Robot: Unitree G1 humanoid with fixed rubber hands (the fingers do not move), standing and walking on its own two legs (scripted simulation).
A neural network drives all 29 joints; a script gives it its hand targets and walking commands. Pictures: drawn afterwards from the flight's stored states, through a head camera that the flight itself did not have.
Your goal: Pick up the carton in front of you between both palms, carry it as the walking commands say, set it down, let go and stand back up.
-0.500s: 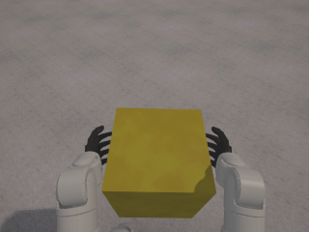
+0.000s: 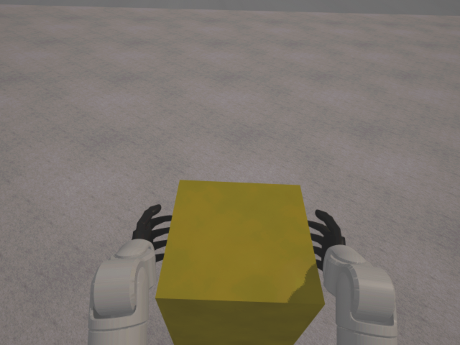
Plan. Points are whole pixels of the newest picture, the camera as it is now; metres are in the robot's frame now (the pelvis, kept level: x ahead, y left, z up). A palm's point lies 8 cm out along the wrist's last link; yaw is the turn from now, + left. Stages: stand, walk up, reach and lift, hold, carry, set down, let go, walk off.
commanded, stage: carry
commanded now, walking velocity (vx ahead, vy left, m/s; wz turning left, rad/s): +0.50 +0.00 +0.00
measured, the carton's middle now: (235, 269) +0.28 +0.00 +0.01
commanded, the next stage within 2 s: none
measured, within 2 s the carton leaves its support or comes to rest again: neither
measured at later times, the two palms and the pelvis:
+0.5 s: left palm (187, 142) +0.58 +0.12 +0.06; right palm (303, 144) +0.60 -0.18 +0.05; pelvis +0.34 -0.05 +0.00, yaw +3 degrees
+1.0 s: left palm (181, 72) +0.95 +0.18 +0.08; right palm (269, 75) +0.94 -0.12 +0.09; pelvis +0.67 +0.03 +0.00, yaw +0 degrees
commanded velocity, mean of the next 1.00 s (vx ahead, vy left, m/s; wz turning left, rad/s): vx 0.50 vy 0.00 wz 0.00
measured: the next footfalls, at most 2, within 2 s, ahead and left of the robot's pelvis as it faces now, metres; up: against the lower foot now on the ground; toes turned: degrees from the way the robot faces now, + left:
right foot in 0.22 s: +0.36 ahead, -0.13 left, +0.00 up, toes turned -9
left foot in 0.74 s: +0.71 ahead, +0.10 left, +0.00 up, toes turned +12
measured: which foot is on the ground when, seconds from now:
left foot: down 0.00-0.26, up 0.28-0.72, down 0.74-1.00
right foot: up 0.00-0.20, down 0.22-0.74, up 0.76-1.00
